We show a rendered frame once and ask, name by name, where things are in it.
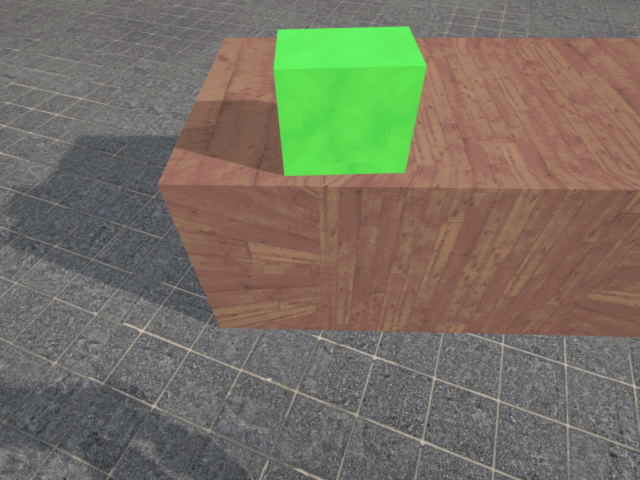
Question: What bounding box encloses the pedestal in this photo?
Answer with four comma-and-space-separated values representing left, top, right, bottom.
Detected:
157, 38, 640, 337

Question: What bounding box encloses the carton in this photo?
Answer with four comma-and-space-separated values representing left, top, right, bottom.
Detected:
274, 26, 427, 176

